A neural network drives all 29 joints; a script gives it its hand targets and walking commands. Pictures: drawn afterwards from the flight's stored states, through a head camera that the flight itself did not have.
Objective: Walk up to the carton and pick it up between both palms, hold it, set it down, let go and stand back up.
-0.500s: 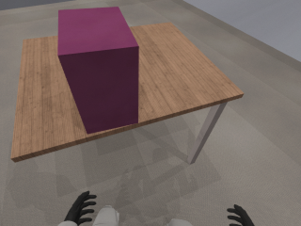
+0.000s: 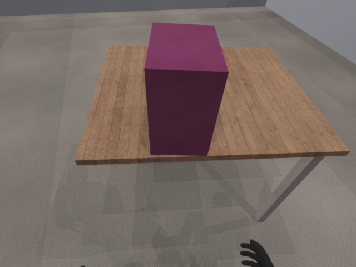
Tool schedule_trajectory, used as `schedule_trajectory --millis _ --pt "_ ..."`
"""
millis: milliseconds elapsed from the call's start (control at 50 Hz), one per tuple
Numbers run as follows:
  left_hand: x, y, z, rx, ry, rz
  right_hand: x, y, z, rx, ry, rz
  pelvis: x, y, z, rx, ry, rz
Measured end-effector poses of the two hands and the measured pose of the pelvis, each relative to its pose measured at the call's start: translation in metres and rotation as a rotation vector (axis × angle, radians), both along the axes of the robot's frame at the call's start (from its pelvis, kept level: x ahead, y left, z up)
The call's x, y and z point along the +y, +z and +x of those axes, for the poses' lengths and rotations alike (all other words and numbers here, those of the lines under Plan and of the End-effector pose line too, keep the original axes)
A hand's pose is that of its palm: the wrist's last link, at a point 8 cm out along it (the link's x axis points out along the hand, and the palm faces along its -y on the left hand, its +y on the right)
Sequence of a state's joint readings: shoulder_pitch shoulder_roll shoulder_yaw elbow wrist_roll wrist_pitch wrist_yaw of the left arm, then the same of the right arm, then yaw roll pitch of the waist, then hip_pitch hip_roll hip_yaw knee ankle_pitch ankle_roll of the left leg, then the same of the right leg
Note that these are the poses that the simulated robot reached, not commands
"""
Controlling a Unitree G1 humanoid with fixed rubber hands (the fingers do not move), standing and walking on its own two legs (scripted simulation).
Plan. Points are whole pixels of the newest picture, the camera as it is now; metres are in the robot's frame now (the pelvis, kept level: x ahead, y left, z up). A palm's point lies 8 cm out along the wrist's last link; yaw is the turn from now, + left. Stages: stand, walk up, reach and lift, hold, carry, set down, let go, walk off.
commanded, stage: walk up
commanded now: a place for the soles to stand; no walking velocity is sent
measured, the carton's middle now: (181, 92) +0.55 -0.01 +0.10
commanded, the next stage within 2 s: none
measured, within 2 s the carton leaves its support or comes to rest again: neither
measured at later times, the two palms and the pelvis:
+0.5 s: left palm out of the picture +0.11 +0.17 -0.10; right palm out of the picture +0.11 -0.25 -0.10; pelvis +0.02 -0.04 +0.01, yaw -1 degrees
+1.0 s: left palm out of the picture +0.12 +0.17 -0.10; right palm out of the picture +0.11 -0.25 -0.10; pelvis +0.04 -0.04 +0.02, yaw -2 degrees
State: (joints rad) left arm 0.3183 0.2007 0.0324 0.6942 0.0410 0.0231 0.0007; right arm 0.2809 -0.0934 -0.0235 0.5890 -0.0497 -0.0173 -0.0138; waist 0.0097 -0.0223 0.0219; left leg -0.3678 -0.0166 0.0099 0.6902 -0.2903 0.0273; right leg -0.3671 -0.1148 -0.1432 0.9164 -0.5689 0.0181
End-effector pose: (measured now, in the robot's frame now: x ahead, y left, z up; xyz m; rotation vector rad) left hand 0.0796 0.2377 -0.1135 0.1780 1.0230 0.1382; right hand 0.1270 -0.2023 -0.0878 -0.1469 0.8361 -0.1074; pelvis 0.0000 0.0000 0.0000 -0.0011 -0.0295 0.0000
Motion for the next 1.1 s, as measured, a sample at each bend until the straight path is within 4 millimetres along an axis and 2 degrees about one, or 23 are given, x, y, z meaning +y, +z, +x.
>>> schedule_trajectory --millis 80,180,280,360,640,920,1100 --pt "-0.008 0.0 0.009 -0.001 -0.017 -0.015 -0.008 0.004 -0.014 0.025 -0.046 -0.028 -0.005 0.003 0.002 0.002 0.005 0.012" --pt "-0.034 0.002 0.026 -0.032 -0.041 -0.045 -0.031 -0.002 -0.029 0.067 -0.076 -0.04 -0.016 0.003 0.006 0.007 -0.001 0.023" --pt "-0.063 0.004 0.031 -0.065 -0.031 -0.057 -0.056 -0.017 -0.024 0.103 -0.067 -0.018 -0.031 -0.002 0.009 0.007 -0.007 0.008" --pt "-0.073 0.011 0.025 -0.052 -0.001 -0.061 -0.063 -0.018 -0.019 0.131 -0.049 -0.018 -0.036 0.004 0.013 0.012 -0.006 -0.004" --pt "-0.071 0.018 0.042 -0.055 -0.013 -0.079 -0.041 -0.007 -0.012 0.123 -0.04 0.041 -0.04 0.017 0.021 0.001 -0.025 -0.004" --pt "-0.064 0.016 0.038 -0.014 -0.021 -0.073 -0.044 -0.006 -0.012 0.137 -0.081 0.037 -0.035 0.019 0.032 -0.003 -0.044 -0.002" --pt "-0.067 0.013 0.042 -0.009 -0.008 -0.074 -0.051 -0.012 -0.017 0.198 -0.089 0.033 -0.04 0.018 0.052 -0.003 -0.03 -0.001"
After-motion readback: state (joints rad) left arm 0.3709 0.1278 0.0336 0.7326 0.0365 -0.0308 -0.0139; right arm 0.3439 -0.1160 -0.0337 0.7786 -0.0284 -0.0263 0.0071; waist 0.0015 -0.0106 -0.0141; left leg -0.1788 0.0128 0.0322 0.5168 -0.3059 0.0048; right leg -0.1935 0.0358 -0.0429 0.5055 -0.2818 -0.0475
